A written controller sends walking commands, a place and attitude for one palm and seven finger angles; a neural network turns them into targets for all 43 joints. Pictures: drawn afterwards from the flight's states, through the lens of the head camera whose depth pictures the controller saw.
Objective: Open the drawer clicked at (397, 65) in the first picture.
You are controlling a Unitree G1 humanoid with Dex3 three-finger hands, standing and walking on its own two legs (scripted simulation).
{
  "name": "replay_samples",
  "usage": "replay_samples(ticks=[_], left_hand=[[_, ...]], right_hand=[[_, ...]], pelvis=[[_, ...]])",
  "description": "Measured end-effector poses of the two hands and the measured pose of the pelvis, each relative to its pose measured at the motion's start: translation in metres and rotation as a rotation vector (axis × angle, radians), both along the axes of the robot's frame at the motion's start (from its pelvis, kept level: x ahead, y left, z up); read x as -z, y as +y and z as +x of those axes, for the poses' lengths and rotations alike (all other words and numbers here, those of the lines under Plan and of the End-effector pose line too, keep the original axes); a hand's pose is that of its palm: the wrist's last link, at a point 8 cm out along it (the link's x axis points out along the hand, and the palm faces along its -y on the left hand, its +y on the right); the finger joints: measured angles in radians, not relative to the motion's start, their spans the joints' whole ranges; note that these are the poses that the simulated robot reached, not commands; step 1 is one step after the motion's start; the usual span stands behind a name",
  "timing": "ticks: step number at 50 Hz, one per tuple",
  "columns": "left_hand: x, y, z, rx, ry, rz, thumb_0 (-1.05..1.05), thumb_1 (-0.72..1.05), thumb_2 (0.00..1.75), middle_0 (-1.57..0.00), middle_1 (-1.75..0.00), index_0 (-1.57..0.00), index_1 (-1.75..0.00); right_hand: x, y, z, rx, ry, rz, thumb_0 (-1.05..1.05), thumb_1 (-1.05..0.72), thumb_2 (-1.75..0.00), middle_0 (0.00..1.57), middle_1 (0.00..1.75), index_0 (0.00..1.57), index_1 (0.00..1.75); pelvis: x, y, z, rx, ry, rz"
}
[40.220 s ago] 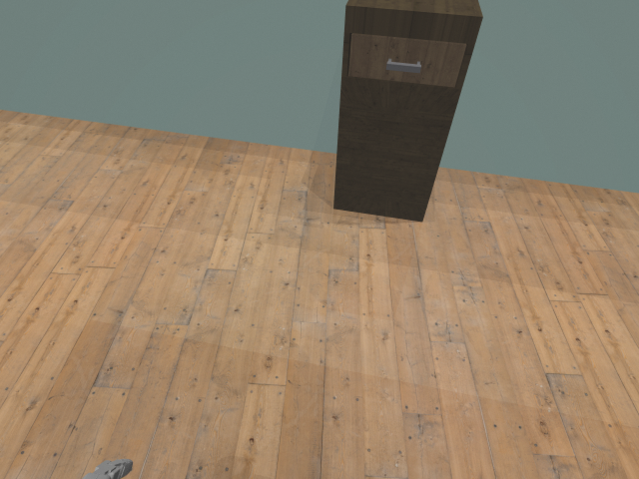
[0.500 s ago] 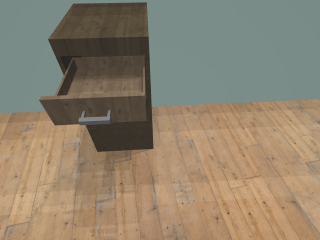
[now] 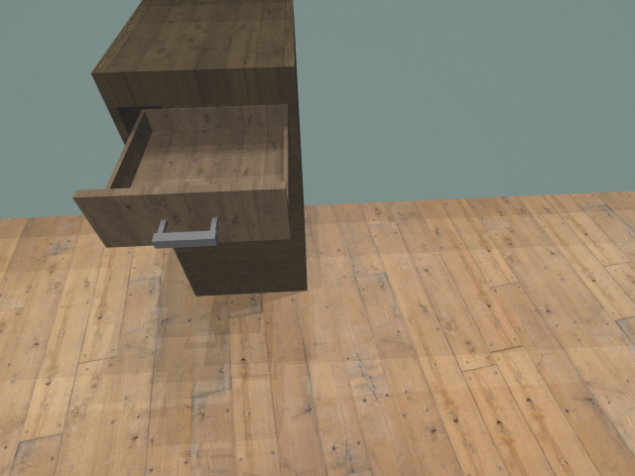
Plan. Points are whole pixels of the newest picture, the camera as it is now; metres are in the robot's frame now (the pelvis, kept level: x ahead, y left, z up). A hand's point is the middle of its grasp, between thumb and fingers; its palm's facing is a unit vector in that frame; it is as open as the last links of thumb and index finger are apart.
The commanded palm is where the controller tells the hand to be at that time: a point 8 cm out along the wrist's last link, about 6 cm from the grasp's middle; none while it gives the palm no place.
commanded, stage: look to check the result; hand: left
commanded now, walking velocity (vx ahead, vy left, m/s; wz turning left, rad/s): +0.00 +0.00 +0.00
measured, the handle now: (187, 231) +0.53 +0.28 -0.06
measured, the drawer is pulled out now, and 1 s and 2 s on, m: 0.29 0.29 0.29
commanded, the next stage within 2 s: stand and wait in 0.20 s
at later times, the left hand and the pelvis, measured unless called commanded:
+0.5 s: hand out of the picture +0.02 +0.17 -0.17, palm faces +0.02 -0.97 -0.23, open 7.4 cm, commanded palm none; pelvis +0.01 -0.01 +0.00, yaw +0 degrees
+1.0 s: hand out of the picture +0.04 +0.19 -0.17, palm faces +0.01 -0.97 -0.24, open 7.4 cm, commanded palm none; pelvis +0.02 +0.00 +0.00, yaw +0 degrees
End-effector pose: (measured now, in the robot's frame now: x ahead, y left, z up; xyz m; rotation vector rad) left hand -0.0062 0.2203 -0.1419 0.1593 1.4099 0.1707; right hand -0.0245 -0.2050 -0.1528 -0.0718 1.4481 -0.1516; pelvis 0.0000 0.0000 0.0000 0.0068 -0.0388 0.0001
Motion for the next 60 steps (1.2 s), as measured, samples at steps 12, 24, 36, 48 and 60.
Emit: replay_samples(ticks=[12,24,36,48,60], left_hand=[[0.0,-0.003,0.015,0.008,-0.022,0.003,0.0,0.9,0.9,-0.2,-0.3,-0.2,-0.3],[-0.002,0.001,0.023,0.01,-0.024,0.014,0.0,0.9,0.9,-0.2,-0.3,-0.2,-0.3],[-0.003,0.006,0.032,0.017,-0.03,0.023,0.01,0.9,0.9,-0.2,-0.3,-0.2,-0.3],[-0.004,0.013,0.043,0.023,-0.059,0.03,0.01,0.9,0.9,-0.2,-0.3,-0.2,-0.3],[-0.006,0.02,0.046,0.028,-0.06,0.039,0.01,0.9,0.9,-0.2,-0.3,-0.2,-0.3]], right_hand=[[-0.002,-0.013,0.012,-0.004,-0.012,-0.019,0.0,-0.9,-0.9,0.2,0.3,0.19,0.3],[-0.004,-0.021,0.013,-0.008,0.009,-0.034,0.0,-0.9,-0.9,0.2,0.3,0.19,0.3],[-0.005,-0.022,0.021,-0.01,0.0,-0.037,0.0,-0.9,-0.9,0.2,0.3,0.19,0.3],[-0.007,-0.026,0.037,-0.019,-0.038,-0.052,0.0,-0.9,-0.9,0.2,0.3,0.19,0.3],[-0.008,-0.03,0.042,-0.03,-0.047,-0.065,0.0,-0.9,-0.9,0.2,0.3,0.19,0.3]], pelvis=[[-0.001,-0.006,0.006,0.0,0.001,-0.002],[-0.001,-0.008,0.011,-0.001,0.006,-0.005],[-0.002,-0.007,0.015,0.001,0.009,-0.005],[-0.002,-0.005,0.017,0.001,0.005,-0.006],[-0.003,-0.002,0.017,0.002,0.008,-0.006]])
